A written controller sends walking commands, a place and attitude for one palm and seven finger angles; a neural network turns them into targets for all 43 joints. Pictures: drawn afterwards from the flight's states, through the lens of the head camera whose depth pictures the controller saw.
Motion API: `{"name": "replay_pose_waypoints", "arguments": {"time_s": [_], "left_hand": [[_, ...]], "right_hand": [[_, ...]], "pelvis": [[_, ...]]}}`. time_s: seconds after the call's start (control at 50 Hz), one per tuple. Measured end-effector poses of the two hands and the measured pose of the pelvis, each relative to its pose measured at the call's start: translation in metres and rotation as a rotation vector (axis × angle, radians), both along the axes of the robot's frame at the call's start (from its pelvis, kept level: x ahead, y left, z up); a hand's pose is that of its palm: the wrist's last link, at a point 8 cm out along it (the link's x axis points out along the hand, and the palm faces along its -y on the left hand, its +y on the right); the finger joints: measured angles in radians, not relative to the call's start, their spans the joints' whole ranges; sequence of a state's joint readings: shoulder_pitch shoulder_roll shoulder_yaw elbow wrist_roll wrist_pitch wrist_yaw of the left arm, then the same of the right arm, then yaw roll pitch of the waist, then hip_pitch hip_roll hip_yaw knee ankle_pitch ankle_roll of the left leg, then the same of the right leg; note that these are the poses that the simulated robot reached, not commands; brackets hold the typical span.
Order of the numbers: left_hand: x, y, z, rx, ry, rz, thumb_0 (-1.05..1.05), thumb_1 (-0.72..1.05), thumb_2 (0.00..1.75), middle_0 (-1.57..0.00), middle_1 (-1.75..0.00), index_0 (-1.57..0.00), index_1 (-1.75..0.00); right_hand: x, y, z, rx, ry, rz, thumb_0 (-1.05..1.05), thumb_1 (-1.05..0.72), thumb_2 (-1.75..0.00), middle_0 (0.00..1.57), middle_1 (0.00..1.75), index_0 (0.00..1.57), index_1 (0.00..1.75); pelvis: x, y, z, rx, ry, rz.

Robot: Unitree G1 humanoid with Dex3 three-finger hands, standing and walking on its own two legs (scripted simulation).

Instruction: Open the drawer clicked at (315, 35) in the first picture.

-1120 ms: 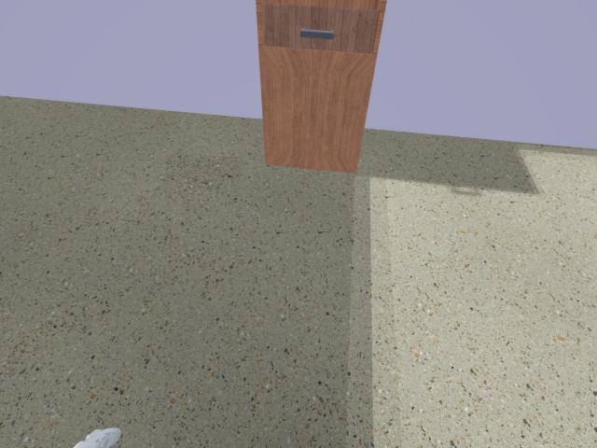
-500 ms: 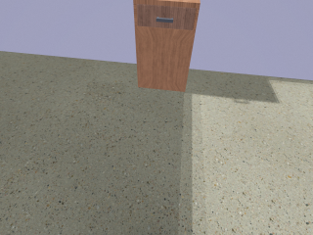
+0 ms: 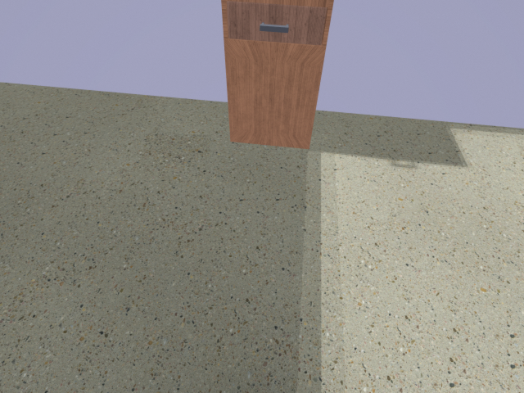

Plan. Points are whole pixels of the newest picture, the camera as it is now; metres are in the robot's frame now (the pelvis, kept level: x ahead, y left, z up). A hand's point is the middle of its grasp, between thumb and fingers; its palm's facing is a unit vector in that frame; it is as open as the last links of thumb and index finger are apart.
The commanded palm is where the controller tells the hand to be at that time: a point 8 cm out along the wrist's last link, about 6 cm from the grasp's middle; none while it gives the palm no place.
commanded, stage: look at it before walking up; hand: left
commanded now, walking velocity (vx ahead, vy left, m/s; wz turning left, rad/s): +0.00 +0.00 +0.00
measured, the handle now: (274, 26) +1.62 +0.04 -0.06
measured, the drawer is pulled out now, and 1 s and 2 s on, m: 0.00 0.00 0.00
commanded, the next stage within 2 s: walk to a spot facing it in 0.42 s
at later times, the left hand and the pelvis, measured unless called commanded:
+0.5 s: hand out of the picture +0.09 +0.25 -0.16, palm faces -0.02 -0.94 -0.34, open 7.4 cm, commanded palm none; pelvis +0.01 +0.00 +0.00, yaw +0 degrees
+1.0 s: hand out of the picture +0.05 +0.19 -0.20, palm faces +0.01 -0.99 -0.14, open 7.4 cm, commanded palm none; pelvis +0.12 +0.02 -0.03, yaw -4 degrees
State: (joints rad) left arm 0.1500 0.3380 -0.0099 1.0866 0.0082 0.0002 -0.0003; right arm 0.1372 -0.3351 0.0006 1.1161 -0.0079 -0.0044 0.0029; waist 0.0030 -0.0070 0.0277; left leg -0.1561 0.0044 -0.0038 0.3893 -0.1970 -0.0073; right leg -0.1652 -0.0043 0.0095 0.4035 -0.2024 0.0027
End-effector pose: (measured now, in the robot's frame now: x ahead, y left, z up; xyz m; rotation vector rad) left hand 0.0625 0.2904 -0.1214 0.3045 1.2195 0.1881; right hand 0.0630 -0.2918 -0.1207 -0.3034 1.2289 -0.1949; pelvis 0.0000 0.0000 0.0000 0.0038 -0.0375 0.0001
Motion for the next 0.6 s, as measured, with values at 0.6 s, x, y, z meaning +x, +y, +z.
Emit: {"name": "replay_pose_waypoints", "arguments": {"time_s": [0.6], "left_hand": [[0.016, -0.001, 0.001, 0.006, -0.009, 0.008, 0.01, 0.90, 0.90, -0.20, -0.30, -0.20, -0.30]], "right_hand": [[0.028, 0.002, 0.003, -0.002, -0.031, 0.015, 0.00, -0.90, -0.90, 0.20, 0.30, 0.21, 0.30]], "pelvis": [[0.015, -0.001, 0.001, -0.001, 0.004, -0.005]]}}
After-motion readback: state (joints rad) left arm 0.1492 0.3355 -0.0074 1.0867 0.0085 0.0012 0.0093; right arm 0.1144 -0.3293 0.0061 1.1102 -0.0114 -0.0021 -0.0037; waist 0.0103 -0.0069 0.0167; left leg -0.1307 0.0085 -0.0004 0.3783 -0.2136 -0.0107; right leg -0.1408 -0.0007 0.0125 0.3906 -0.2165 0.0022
